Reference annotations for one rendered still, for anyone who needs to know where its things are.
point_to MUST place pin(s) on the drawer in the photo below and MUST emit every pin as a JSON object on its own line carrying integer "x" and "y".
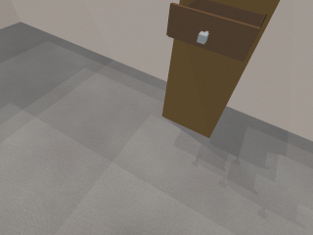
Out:
{"x": 231, "y": 30}

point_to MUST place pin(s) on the handle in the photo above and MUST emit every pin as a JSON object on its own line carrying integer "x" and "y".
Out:
{"x": 202, "y": 37}

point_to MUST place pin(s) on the cabinet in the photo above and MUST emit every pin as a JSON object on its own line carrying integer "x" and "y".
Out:
{"x": 200, "y": 82}

